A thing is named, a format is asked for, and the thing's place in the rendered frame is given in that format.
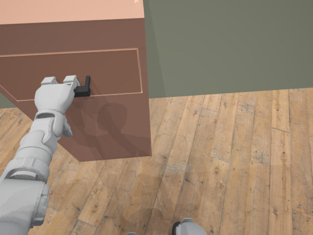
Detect left robot hand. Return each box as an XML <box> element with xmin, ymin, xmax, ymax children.
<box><xmin>34</xmin><ymin>75</ymin><xmax>80</xmax><ymax>137</ymax></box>

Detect cabinet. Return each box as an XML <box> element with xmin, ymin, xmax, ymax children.
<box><xmin>0</xmin><ymin>0</ymin><xmax>152</xmax><ymax>162</ymax></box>

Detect robot left forearm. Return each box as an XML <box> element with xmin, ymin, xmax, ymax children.
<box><xmin>0</xmin><ymin>110</ymin><xmax>65</xmax><ymax>184</ymax></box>

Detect right robot shin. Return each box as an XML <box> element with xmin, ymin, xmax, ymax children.
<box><xmin>180</xmin><ymin>218</ymin><xmax>193</xmax><ymax>225</ymax></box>

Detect robot left upper arm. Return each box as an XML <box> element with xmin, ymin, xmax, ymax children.
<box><xmin>0</xmin><ymin>179</ymin><xmax>50</xmax><ymax>235</ymax></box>

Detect handle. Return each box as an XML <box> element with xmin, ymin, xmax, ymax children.
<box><xmin>73</xmin><ymin>76</ymin><xmax>91</xmax><ymax>97</ymax></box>

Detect drawer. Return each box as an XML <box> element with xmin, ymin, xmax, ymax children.
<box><xmin>0</xmin><ymin>48</ymin><xmax>141</xmax><ymax>100</ymax></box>

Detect robot right thigh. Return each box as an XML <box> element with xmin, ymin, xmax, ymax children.
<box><xmin>176</xmin><ymin>222</ymin><xmax>207</xmax><ymax>235</ymax></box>

